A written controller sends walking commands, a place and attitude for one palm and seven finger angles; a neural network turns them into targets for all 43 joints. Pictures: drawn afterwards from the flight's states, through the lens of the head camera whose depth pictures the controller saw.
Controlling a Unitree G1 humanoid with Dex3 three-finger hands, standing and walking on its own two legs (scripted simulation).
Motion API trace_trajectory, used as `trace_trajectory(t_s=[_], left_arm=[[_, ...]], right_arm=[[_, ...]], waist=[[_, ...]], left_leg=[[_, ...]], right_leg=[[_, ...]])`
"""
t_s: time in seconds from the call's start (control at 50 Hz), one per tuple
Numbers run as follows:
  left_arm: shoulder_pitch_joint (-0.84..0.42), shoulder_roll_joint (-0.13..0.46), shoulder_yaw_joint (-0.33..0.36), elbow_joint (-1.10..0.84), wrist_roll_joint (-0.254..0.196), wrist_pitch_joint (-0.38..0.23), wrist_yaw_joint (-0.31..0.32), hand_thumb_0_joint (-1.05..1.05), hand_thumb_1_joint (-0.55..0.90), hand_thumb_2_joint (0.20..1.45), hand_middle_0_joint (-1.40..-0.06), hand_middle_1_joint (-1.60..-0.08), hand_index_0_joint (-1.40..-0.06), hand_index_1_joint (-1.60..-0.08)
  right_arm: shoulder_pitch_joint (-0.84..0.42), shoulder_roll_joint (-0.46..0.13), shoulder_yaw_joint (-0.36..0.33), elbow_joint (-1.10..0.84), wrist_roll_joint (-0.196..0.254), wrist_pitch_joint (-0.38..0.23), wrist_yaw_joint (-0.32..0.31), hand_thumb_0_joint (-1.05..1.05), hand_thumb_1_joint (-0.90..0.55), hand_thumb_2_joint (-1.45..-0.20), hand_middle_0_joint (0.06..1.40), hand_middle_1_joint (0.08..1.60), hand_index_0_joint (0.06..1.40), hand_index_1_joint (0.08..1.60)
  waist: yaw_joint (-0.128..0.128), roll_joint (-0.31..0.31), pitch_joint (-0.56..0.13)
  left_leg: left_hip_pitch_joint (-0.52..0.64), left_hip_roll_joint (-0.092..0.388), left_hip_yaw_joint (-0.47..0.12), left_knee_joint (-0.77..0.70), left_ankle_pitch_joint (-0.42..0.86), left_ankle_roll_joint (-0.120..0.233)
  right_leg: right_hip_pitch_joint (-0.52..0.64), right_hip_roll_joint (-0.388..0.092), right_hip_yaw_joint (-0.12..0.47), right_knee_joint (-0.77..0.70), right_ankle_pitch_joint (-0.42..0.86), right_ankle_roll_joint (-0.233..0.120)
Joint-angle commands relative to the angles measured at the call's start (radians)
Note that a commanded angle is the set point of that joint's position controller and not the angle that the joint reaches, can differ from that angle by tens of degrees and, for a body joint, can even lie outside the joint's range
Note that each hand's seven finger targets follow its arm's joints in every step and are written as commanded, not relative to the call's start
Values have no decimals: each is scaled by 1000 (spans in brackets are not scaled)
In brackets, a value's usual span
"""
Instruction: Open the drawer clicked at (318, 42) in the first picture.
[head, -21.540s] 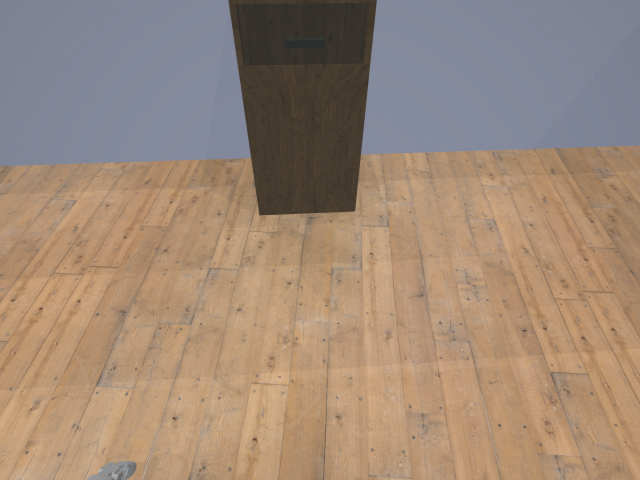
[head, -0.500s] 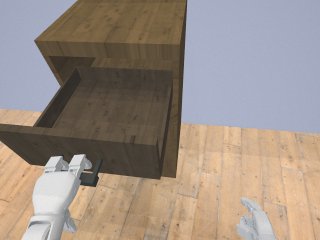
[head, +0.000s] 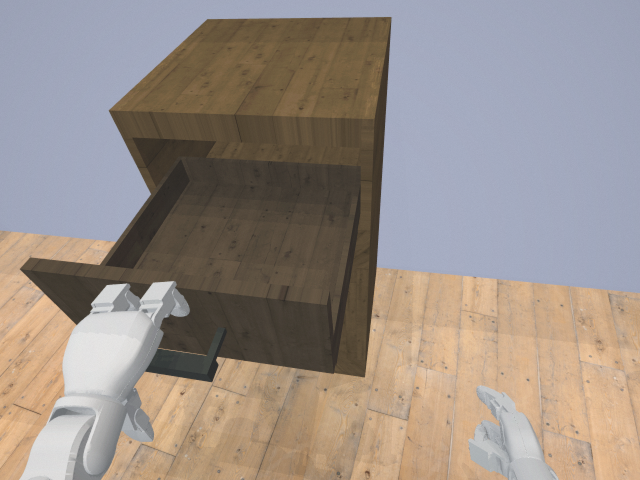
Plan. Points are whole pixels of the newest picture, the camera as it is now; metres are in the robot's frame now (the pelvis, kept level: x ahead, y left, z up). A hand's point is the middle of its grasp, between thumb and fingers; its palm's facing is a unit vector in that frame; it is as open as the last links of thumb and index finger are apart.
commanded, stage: lift the hand off the handle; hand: left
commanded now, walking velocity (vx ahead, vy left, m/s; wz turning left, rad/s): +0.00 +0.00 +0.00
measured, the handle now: (175, 346) +0.26 +0.24 +0.02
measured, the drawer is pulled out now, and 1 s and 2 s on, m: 0.30 0.30 0.30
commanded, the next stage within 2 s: draw the hand back to the body in 0.76 s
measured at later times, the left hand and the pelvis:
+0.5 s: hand (123, 311) +0.23 +0.24 +0.15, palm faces +0.17 -0.04 -0.99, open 13.7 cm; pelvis +0.00 +0.00 +0.01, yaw +1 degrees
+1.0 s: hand (102, 321) +0.21 +0.25 +0.16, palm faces +0.09 -0.05 -0.99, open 13.9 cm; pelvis -0.01 -0.01 +0.01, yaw +1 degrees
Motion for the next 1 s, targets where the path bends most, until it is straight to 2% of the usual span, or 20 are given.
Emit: trace_trajectory(t_s=[0.0, 0.18, 0.3, 0.34, 0.36, 0.44, 0.48, 0.56, 0.6, 0.64, 0.66, 0.7, 0.74, 0.76, 0.78, 0.86, 0.92, 0.94, 0.96, 0.98], left_arm=[[-141, 203, 153, -237, -9, -3, 19, 0, -500, 300, -300, -1200, -300, -1200], [-256, 275, 194, -274, -51, -1, -50, 0, -500, 300, -300, -1200, -300, -1200], [-256, 242, 170, -352, -78, -21, -73, 0, -500, 300, -300, -1200, -300, -1200], [-254, 280, 211, -369, -88, -10, -77, 0, -500, 300, -300, -1200, -300, -1200], [-253, 237, 165, -358, -76, -3, -85, 0, -500, 300, -300, -1200, -300, -1200], [-276, 316, 237, -277, -85, 66, -131, 0, -500, 300, -300, -1200, -300, -1200], [-302, 304, 204, -250, -84, 94, -162, 0, -500, 300, -300, -1200, -300, -1200], [-369, 282, 157, -355, -120, 96, -221, 0, -500, 300, -300, -1200, -300, -1200], [-332, 321, 191, -376, -132, 88, -235, 0, -500, 300, -300, -1200, -300, -1200], [-347, 354, 231, -401, -140, 83, -240, 0, -500, 300, -300, -1200, -300, -1200], [-343, 304, 190, -372, -129, 73, -245, 0, -500, 300, -300, -1200, -300, -1200], [-277, 327, 230, -322, -135, 68, -247, 0, -500, 300, -300, -1200, -300, -1200], [-270, 341, 267, -341, -151, 69, -244, 0, -500, 300, -300, -1200, -300, -1200], [-278, 312, 235, -346, -148, 65, -244, 0, -500, 300, -300, -1200, -300, -1200], [-262, 343, 266, -301, -155, 66, -240, 0, -500, 300, -300, -1200, -300, -1200], [-336, 330, 246, -328, -150, 44, -226, 0, -500, 300, -300, -1200, -300, -1200], [-312, 389, 297, -329, -150, 23, -217, 0, -500, 300, -300, -1200, -300, -1200], [-309, 388, 304, -366, -161, 20, -214, 0, -500, 300, -300, -1200, -300, -1200], [-315, 335, 247, -375, -160, 11, -216, 0, -500, 300, -300, -1200, -300, -1200], [-297, 357, 269, -356, -168, 6, -212, 0, -500, 300, -300, -1200, -300, -1200]], right_arm=[[-156, -90, -19, -162, -3, -39, -5, 0, -900, -900, 200, 300, 200, 300], [-170, -92, -12, -151, 12, -33, -13, 0, -900, -900, 200, 300, 200, 300], [-175, -96, -10, -164, 12, -46, -7, 0, -900, -900, 200, 300, 200, 300], [-193, -101, -6, -168, 20, -50, -4, 0, -900, -900, 200, 300, 200, 300], [-177, -88, 5, -165, 13, -49, 4, 0, -900, -900, 200, 300, 200, 300], [-217, -104, 4, -158, 33, -24, 15, 0, -900, -900, 200, 300, 200, 300], [-204, -101, 3, -144, 34, -6, 19, 0, -900, -900, 200, 300, 200, 300], [-217, -99, 15, -184, 36, -21, 24, 0, -900, -900, 200, 300, 200, 300], [-213, -115, 5, -184, 35, -16, 20, 0, -900, -900, 200, 300, 200, 300], [-235, -115, 15, -197, 42, -23, 20, 0, -900, -900, 200, 300, 200, 300], [-210, -99, 24, -189, 30, -26, 26, 0, -900, -900, 200, 300, 200, 300], [-202, -115, 13, -175, 35, -12, 27, 0, -900, -900, 200, 300, 200, 300], [-223, -114, 14, -189, 47, -18, 37, 0, -900, -900, 200, 300, 200, 300], [-201, -105, 20, -190, 38, -19, 42, 0, -900, -900, 200, 300, 200, 300], [-194, -111, 7, -172, 41, -12, 37, 0, -900, -900, 200, 300, 200, 300], [-194, -106, 17, -185, 36, -31, 36, 0, -900, -900, 200, 300, 200, 300], [-187, -121, 4, -181, 35, -35, 23, 0, -900, -900, 200, 300, 200, 300], [-208, -123, 7, -190, 40, -43, 23, 0, -900, -900, 200, 300, 200, 300], [-189, -109, 14, -193, 33, -48, 25, 0, -900, -900, 200, 300, 200, 300], [-183, -115, 0, -173, 35, -46, 19, 0, -900, -900, 200, 300, 200, 300]], waist=[[-4, -51, -111], [1, -5, -153], [5, -13, -160], [7, -7, -160], [7, -19, -148], [17, -45, -81], [6, -33, -75], [4, -20, -161], [8, -27, -156], [9, -15, -142], [8, -44, -124], [10, -64, -58], [18, -26, -71], [19, -40, -98], [10, -50, -52], [9, -30, -98], [12, -33, -120], [12, 13, -130], [7, -3, -145], [-5, 4, -105]], left_leg=[[23, -27, 7, -115, 290, 18], [101, -27, 3, -168, 333, 17], [130, -25, 2, -185, 383, 16], [134, -19, -2, -187, 388, 10], [122, -22, 0, -195, 394, 13], [93, -18, 4, -229, 341, 11], [101, -22, 12, -244, 351, 14], [140, -29, 12, -237, 366, 21], [147, -26, 13, -246, 375, 22], [136, -16, 8, -241, 350, 18], [126, -24, 10, -245, 356, 21], [98, -21, 16, -257, 333, 17], [99, -14, 13, -248, 332, 12], [103, -22, 17, -247, 339, 16], [92, -20, 20, -257, 316, 15], [107, -29, 18, -241, 279, 19], [117, -32, 18, -236, 287, 20], [129, -27, 11, -230, 286, 17], [135, -34, 15, -226, 290, 20], [131, -29, 17, -234, 279, 18]], right_leg=[[129, 31, -16, -113, 212, -23], [216, 31, -13, -165, 244, -23], [236, 27, -22, -181, 285, -17], [247, 30, -13, -188, 292, -20], [243, 21, -29, -181, 280, -18], [265, 28, -16, -206, 256, -21], [274, 26, -20, -212, 258, -21], [306, 21, -20, -207, 273, -15], [316, 25, -20, -217, 297, -10], [303, 32, -12, -221, 273, -10], [297, 21, -27, -217, 262, -13], [281, 27, -29, -230, 254, -10], [284, 33, -14, -228, 252, -16], [300, 21, -26, -217, 252, -15], [282, 28, -22, -230, 236, -13], [274, 20, -16, -233, 182, -13], [283, 19, -10, -235, 208, -9], [281, 25, 0, -241, 206, -12], [280, 14, -13, -235, 198, -9], [263, 20, -12, -248, 195, -9]])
